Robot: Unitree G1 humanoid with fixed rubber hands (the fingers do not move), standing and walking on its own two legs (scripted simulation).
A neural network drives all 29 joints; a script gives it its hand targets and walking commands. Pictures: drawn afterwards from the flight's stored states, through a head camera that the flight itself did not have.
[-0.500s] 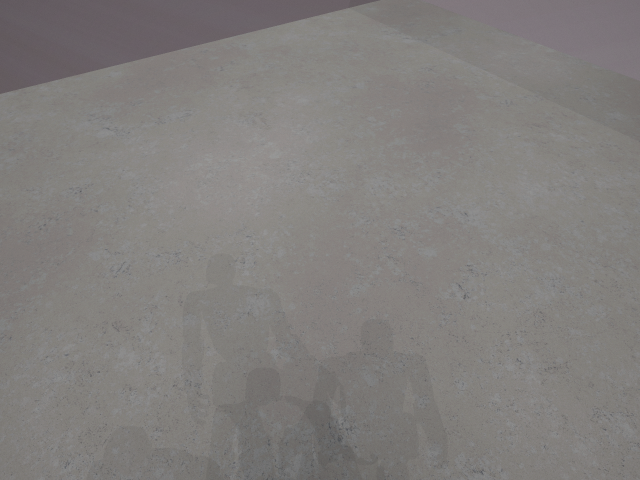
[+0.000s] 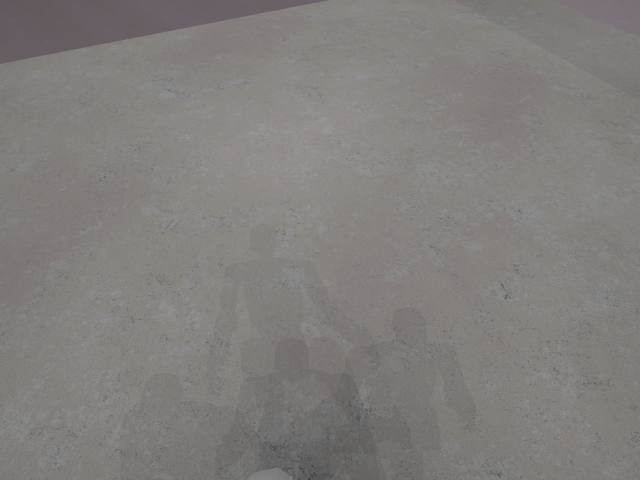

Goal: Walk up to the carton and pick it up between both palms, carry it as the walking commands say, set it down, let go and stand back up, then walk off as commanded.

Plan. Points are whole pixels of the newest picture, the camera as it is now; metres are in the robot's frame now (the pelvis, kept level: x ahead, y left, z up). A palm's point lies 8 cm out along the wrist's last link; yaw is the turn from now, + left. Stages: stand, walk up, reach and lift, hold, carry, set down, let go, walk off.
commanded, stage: walk up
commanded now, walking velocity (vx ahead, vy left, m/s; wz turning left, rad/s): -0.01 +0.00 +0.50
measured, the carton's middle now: out of the picture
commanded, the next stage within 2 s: none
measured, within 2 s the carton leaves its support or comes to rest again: neither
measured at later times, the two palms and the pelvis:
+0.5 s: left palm out of the picture +0.04 +0.31 -0.11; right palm out of the picture +0.10 -0.21 -0.10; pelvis -0.02 +0.03 +0.01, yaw +14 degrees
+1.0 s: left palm out of the picture -0.12 +0.27 -0.12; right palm (452, 430) +0.20 -0.16 -0.11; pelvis -0.03 +0.00 +0.00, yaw +32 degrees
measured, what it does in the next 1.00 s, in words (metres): steps on the spot, turning left: left foot, then right foot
